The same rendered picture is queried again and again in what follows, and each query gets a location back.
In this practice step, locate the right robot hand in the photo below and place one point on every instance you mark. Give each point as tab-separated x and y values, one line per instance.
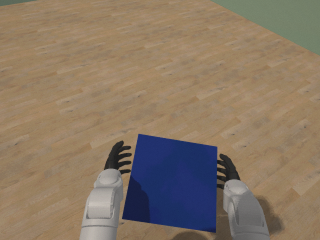
229	171

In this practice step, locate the robot left forearm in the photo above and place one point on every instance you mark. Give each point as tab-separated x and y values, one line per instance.
102	209

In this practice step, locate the carton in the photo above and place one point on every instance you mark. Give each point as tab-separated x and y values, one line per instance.
173	183

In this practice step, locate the left robot hand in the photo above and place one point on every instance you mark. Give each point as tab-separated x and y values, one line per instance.
114	157

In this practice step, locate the robot right forearm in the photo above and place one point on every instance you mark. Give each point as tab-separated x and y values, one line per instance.
245	214

